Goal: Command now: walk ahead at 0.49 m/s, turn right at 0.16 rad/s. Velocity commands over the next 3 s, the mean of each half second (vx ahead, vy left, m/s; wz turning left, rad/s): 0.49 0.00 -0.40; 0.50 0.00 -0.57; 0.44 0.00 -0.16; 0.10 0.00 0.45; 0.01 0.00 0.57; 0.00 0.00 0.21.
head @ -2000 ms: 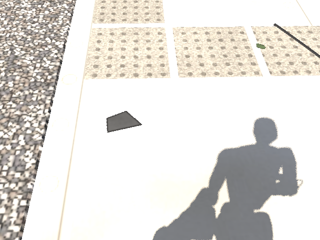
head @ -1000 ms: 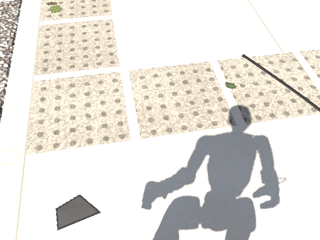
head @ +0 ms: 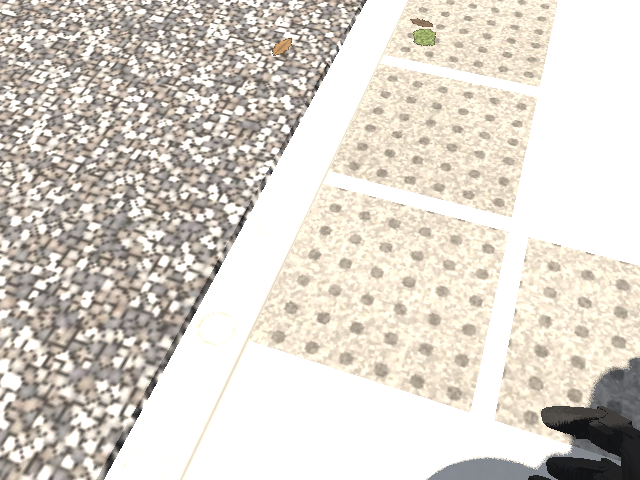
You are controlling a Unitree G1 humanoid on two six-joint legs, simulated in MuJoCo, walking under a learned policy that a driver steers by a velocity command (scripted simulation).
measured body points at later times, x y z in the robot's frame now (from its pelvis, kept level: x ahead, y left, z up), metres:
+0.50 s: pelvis +0.27 -0.06 -0.01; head +0.31 -0.08 +0.44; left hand +0.53 +0.14 -0.10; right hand +0.23 -0.34 -0.14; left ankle +0.11 +0.11 -0.70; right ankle +0.36 -0.16 -0.72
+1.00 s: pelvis +0.56 -0.12 +0.00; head +0.58 -0.14 +0.45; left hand +0.75 +0.10 -0.11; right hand +0.62 -0.45 -0.07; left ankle +0.71 -0.08 -0.72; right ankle +0.37 -0.16 -0.70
